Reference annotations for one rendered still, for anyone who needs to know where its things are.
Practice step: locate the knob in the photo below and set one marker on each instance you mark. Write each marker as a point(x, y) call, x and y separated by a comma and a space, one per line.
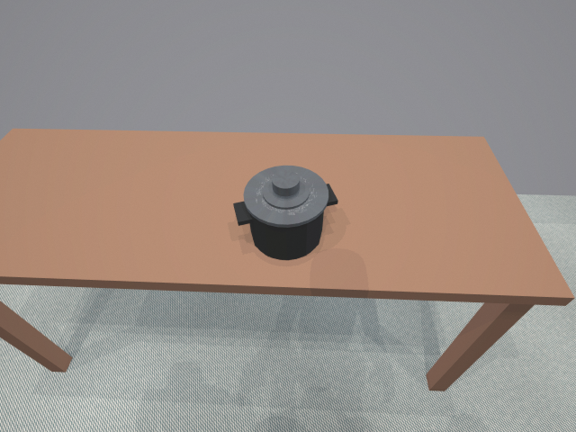
point(285, 183)

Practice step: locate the lid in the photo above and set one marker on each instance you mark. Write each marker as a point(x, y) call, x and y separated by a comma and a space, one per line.
point(286, 211)

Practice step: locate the table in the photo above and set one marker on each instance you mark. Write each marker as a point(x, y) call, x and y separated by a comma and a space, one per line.
point(425, 218)

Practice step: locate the pot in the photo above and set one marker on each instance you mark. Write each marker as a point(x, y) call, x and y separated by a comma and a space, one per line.
point(284, 243)

